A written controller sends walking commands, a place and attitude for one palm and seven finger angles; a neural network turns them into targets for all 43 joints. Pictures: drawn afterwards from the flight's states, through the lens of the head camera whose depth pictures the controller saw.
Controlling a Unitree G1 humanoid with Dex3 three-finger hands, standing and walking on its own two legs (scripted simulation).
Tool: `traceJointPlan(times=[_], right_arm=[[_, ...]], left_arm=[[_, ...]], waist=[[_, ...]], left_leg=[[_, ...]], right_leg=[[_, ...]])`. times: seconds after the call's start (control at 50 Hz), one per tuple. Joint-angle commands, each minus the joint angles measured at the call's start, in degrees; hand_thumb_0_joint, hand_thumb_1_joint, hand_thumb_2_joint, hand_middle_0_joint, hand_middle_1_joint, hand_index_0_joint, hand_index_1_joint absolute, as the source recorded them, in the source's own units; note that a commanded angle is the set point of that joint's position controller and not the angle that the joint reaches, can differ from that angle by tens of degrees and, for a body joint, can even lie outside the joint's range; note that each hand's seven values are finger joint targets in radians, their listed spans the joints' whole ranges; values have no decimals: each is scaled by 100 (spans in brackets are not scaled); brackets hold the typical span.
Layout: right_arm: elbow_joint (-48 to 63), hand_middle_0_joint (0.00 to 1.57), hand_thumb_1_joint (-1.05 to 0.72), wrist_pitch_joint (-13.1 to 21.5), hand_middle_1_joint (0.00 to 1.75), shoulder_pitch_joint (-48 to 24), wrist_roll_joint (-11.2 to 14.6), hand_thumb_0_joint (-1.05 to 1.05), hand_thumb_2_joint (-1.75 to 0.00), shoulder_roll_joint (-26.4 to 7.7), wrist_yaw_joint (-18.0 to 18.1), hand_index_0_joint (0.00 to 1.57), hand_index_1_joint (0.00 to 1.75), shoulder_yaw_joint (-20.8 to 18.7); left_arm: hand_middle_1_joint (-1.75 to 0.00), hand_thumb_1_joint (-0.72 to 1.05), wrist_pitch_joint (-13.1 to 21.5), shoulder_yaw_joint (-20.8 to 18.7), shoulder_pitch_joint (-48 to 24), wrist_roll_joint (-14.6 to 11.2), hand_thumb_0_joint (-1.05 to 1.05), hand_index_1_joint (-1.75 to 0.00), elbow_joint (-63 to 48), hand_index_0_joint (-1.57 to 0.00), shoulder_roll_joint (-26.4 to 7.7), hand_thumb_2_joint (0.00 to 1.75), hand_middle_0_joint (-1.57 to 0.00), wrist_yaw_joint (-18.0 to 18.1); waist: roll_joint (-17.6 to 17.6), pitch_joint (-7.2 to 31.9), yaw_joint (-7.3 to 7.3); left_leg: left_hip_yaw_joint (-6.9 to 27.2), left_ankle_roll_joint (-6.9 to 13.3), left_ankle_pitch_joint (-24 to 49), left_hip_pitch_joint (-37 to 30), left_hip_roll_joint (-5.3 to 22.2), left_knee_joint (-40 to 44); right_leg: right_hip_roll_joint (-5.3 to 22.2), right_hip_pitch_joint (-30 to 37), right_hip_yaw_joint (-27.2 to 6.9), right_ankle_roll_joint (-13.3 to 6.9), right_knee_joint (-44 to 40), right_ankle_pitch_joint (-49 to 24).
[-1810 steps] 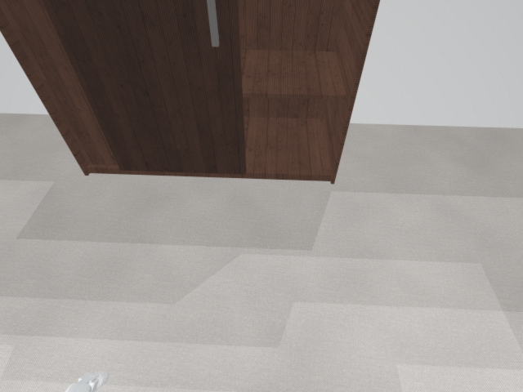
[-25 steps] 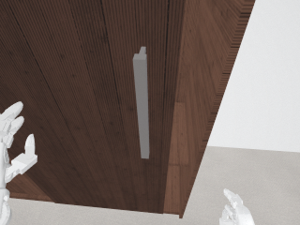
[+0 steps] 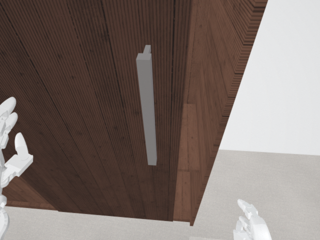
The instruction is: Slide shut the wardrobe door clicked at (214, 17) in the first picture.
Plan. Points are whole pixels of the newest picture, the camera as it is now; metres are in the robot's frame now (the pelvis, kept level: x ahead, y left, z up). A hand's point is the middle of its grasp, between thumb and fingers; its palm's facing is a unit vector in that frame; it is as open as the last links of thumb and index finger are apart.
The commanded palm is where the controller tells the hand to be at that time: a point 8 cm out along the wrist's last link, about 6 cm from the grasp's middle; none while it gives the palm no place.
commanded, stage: step back with the hand held close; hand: left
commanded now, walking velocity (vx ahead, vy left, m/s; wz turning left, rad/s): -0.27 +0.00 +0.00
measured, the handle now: (150, 116) +0.36 +0.07 +0.15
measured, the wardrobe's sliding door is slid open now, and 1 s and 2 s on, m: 0.10 0.10 0.10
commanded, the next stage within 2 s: stop stepping back and stand still in 1.30 s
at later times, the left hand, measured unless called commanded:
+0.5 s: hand (5, 189) +0.14 +0.28 +0.17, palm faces +0.44 -0.77 -0.46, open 7.4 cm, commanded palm +0.08 +0.32 +0.18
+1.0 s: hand out of the picture +0.10 +0.30 +0.17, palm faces +0.36 -0.79 -0.49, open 7.4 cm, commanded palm +0.02 +0.34 +0.18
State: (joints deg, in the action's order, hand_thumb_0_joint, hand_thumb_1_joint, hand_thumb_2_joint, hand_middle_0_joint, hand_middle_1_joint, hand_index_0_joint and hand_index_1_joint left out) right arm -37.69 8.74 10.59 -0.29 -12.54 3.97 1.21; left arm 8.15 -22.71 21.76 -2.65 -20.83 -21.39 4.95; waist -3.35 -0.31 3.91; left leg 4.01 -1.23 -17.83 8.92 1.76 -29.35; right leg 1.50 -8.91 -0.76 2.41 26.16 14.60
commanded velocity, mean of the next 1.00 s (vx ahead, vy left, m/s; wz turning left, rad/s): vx -0.31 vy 0.00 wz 0.02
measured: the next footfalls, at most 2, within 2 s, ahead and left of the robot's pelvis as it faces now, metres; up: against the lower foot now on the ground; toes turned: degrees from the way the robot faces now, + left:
right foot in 0.74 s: -0.03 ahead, -0.12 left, +0.00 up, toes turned +1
right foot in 1.18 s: -0.15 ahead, -0.09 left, +0.00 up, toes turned -3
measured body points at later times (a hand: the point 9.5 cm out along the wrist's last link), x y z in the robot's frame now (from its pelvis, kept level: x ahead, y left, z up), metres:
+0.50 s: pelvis -0.06 +0.02 -0.01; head -0.04 +0.03 +0.44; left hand +0.11 +0.32 +0.19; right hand +0.12 -0.21 -0.08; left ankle -0.02 +0.14 -0.74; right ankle +0.00 -0.15 -0.74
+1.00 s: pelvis -0.12 +0.04 -0.01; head -0.08 +0.07 +0.43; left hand +0.07 +0.34 +0.19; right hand +0.05 -0.19 -0.09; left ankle -0.03 +0.14 -0.74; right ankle -0.11 -0.11 -0.71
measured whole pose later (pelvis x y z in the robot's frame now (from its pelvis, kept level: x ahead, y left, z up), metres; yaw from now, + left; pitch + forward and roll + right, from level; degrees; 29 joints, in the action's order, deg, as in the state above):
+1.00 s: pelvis -0.12 +0.04 -0.01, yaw -1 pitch +1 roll -2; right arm -35.3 7.8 9.5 -1.2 -10.1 3.5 -0.6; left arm 15.9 -27.3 29.6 -2.1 -32.9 -27.3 7.2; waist 2.5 -3.7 0.0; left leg 0.7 1.9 -9.8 26.6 -0.3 -35.1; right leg -0.8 -25.4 -3.1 0.6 48.1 25.1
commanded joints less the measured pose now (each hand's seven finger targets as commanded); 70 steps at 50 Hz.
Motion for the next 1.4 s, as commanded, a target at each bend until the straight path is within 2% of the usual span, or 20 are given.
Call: traceJointPlan(times=[0.0,0.16,0.34,0.42,0.5,0.64,0.7,0.76,0.78,0.82,0.86,0.9,0.94,1.02,1.12,1.16,1.2,1.24,1.32,1.38], right_arm=[[1021,20,-90,89,30,-635,-14,0,-90,-609,44,20,30,-312],[1421,20,-90,-185,30,-625,17,0,-90,-620,77,20,30,-413],[1336,20,-90,-15,30,-465,10,0,-90,-674,120,20,30,-415],[1264,20,-90,24,30,-332,28,0,-90,-649,83,20,30,-432],[1164,20,-90,33,30,-273,44,0,-90,-595,60,20,30,-421],[1306,20,-90,217,30,-398,21,0,-90,-803,101,20,30,-486],[1252,20,-90,284,30,-333,24,0,-90,-758,34,20,30,-500],[1085,20,-90,261,30,-251,-20,0,-90,-615,-64,20,30,-419],[990,20,-90,227,30,-154,-73,0,-90,-562,-84,20,30,-410],[1021,20,-90,207,30,-230,3,0,-90,-597,-49,20,30,-504],[1126,20,-90,172,30,-327,34,0,-90,-606,-10,20,30,-504],[1217,20,-90,175,30,-519,5,0,-90,-716,26,20,30,-464],[1095,20,-90,258,30,-438,-163,0,-90,-713,32,20,30,-518],[834,20,-90,353,30,-135,-80,0,-90,-679,-74,20,30,-574],[923,20,-90,287,30,-441,-29,0,-90,-695,-119,20,30,-450],[931,20,-90,188,30,-366,2,0,-90,-606,-127,20,30,-465],[1103,20,-90,141,30,-616,68,0,-90,-459,-56,20,30,-426],[1002,20,-90,92,30,-664,126,0,-90,-340,-87,20,30,-465],[1267,20,-90,-104,30,-1051,13,0,-90,-310,89,20,30,-123],[1076,20,-90,-74,30,-551,14,0,-90,-478,191,20,30,-292]], left_arm=[[-30,90,506,-635,-90,66,0,-30,-1104,-20,-1114,90,-20,116],[-30,90,575,-1002,812,25,0,-30,-1887,-20,-1351,90,-20,216],[-30,90,746,-919,431,95,0,-30,-1860,-20,-1230,90,-20,316],[-30,90,815,-883,296,126,0,-30,-1674,-20,-1247,90,-20,343],[-30,90,867,-898,349,93,0,-30,-1768,-20,-1329,90,-20,411],[-30,90,1033,-1177,83,313,0,-30,-2191,-20,-1335,90,-20,503],[-30,90,1067,-1164,299,246,0,-30,-2284,-20,-1339,90,-20,462],[-30,90,1114,-1014,424,131,0,-30,-2117,-20,-1407,90,-20,385],[-30,90,1134,-967,382,118,0,-30,-2094,-20,-1424,90,-20,406],[-30,90,1110,-953,249,48,0,-30,-2240,-20,-1437,90,-20,417],[-30,90,1110,-1159,592,-10,0,-30,-2311,-20,-1537,90,-20,411],[-30,90,1105,-1315,988,-45,0,-30,-2362,-20,-1519,90,-20,404],[-30,90,1165,-1351,633,21,0,-30,-2581,-20,-1541,90,-20,420],[-30,90,1131,-1174,761,-48,0,-30,-2429,-20,-1306,90,-20,464],[-30,90,977,-975,684,-55,0,-30,-2274,-20,-1313,90,-20,392],[-30,90,993,-1068,602,-49,0,-30,-2201,-20,-1531,90,-20,365],[-30,90,991,-1142,350,-148,0,-30,-2201,-20,-1823,90,-20,418],[-30,90,719,-999,617,-113,0,-30,-1769,-20,-1408,90,-20,308],[-30,90,870,-1112,411,9,0,-30,-1981,-20,-1549,90,-20,394],[-30,90,882,-958,601,4,0,-30,-2404,-20,-1452,90,-20,435]], waist=[[274,391,-208],[164,1348,-114],[-410,473,-221],[487,246,-304],[854,426,-356],[-1235,369,-277],[-432,433,-228],[491,222,-375],[559,505,-411],[1068,1075,-413],[777,976,-367],[-720,963,-277],[-1209,873,-357],[-816,1137,-303],[-933,925,-301],[149,986,-360],[1798,550,-235],[1923,514,-324],[1102,265,-285],[-85,968,-409]], left_leg=[[-379,328,1420,-16,-76,170],[-143,355,3079,-33,291,412],[-3,439,409,1504,319,731],[-164,366,-911,1446,-45,211],[-291,289,-654,763,-157,-495],[1339,977,-2268,3081,1173,1697],[719,752,-674,2539,704,584],[-77,266,-632,1673,-106,-817],[-345,102,215,1073,-225,-1201],[-320,73,865,481,-165,-1322],[-36,204,882,423,98,-525],[1169,601,659,964,959,961],[2092,985,338,1187,1683,1706],[1068,948,2322,157,1283,890],[786,614,165,1043,926,850],[209,263,-525,908,284,-546],[-503,-178,-1339,1426,-650,-4260],[-31,-193,-919,1944,-358,-4914],[-277,-45,-947,1750,2,-1421],[-703,4,1439,440,-13,1271]], right_leg=[[510,-361,-268,-365,-479,-2172],[201,38,121,-154,309,-2456],[177,-75,-76,-215,437,-1247],[480,-923,-558,-391,-389,186],[816,-1748,-622,-602,-616,933],[-349,189,89,-123,2228,268],[-143,9,-129,-237,1169,-454],[963,-1359,-1319,-805,-351,-434],[1322,-1395,-1287,-977,-280,-1773],[1293,-1444,-972,-957,-10,-2082],[844,-1620,-551,-700,300,-1083],[-193,-1294,112,-267,1662,191],[-450,-1405,-202,-235,3313,1618],[-346,-1538,-33,-227,2240,1470],[-320,-248,310,-327,-29,234],[463,-513,-132,-690,-951,-481],[2265,-1876,-1526,-1560,-1400,-1711],[1903,-1502,-730,-1512,-680,-2936],[1344,-527,-465,-994,505,-4486],[911,-154,-401,-607,1238,-3487]])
